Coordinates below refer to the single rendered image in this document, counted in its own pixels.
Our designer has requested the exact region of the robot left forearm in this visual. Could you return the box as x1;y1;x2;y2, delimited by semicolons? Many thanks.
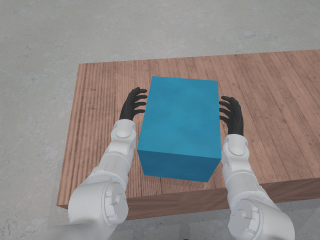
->
68;119;137;219

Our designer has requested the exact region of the robot left upper arm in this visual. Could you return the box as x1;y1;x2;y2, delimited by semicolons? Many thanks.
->
35;180;129;240

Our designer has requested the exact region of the robot right upper arm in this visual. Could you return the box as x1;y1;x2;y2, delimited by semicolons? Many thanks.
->
228;198;295;240

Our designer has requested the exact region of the robot right forearm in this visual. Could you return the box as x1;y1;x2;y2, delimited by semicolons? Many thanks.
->
220;134;281;211

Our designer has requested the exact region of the robot right hand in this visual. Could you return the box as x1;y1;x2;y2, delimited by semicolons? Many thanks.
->
219;96;244;136

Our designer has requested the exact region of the robot left hand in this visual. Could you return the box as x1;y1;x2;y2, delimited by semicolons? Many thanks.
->
119;87;148;121

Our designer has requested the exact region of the pedestal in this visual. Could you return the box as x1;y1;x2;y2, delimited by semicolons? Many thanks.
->
56;49;320;221

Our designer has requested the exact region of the carton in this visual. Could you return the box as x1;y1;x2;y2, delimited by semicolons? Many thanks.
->
137;76;222;183

